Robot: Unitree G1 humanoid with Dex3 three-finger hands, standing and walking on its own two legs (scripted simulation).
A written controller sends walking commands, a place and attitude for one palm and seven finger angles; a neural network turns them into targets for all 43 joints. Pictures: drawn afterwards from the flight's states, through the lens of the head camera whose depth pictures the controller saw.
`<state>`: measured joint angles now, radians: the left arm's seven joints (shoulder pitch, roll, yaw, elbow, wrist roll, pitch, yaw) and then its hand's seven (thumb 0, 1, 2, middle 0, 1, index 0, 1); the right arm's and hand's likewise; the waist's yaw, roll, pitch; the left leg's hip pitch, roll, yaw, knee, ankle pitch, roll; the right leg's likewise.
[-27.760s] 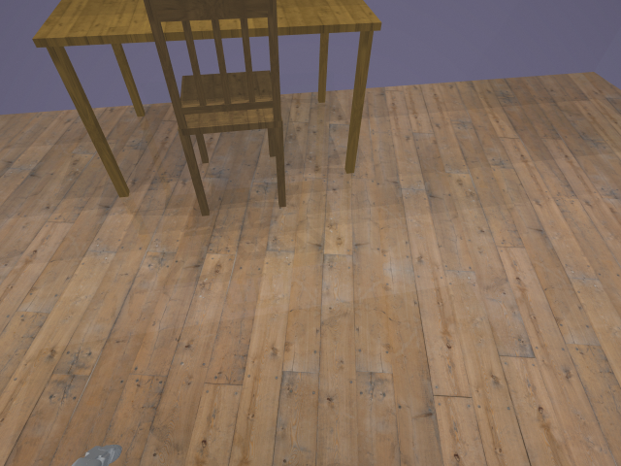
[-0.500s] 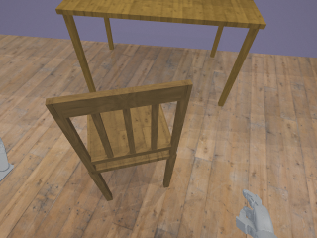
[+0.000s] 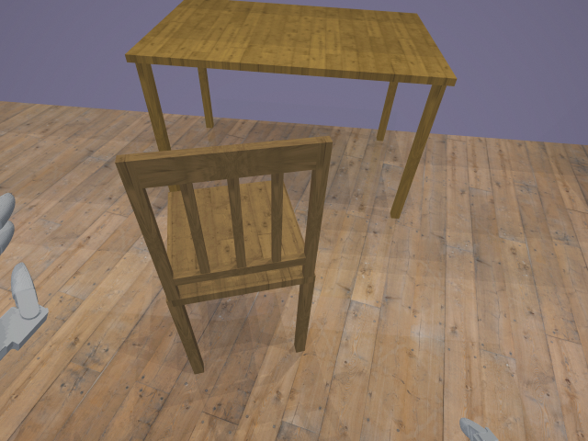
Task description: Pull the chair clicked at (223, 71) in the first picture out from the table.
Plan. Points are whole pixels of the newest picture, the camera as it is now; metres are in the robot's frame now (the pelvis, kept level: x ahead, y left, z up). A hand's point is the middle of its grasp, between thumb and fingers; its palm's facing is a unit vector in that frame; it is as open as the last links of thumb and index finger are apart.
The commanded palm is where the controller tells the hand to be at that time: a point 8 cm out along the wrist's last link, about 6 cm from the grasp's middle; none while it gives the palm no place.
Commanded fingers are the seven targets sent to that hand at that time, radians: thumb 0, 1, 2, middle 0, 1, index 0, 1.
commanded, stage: stop stepping back and stand still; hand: left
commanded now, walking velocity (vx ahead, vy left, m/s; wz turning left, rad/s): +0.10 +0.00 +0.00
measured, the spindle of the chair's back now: (237, 225) +0.56 +0.13 -0.08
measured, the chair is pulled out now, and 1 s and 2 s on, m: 0.61 0.61 0.61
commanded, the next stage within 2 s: let the arm hang, fingers relaxed in 0.32 s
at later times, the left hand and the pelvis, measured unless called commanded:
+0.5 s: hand (67, 349) +0.21 +0.27 +0.08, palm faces +0.31 -0.84 -0.45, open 7.4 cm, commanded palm none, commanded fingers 0.00 0.90 0.90 -0.20 -0.30 -0.20 -0.30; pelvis -0.01 +0.01 +0.00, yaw +1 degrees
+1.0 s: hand out of the picture -0.05 +0.19 -0.16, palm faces +0.03 -0.97 -0.23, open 7.2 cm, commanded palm none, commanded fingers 0.00 0.90 0.90 -0.20 -0.30 -0.20 -0.30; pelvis -0.01 +0.00 +0.01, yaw +1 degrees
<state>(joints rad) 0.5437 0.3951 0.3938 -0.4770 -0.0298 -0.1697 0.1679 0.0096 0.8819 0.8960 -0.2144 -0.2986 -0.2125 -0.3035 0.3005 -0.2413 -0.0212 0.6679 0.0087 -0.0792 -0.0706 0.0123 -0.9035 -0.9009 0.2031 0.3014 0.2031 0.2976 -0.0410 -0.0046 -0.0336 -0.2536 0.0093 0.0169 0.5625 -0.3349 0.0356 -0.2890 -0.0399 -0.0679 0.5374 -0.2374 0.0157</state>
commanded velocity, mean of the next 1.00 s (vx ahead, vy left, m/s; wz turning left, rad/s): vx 0.01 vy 0.00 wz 0.00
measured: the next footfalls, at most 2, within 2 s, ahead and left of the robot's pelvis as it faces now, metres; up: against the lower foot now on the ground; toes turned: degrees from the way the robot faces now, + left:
none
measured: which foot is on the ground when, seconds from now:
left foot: down 0.00-1.00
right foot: down 0.00-1.00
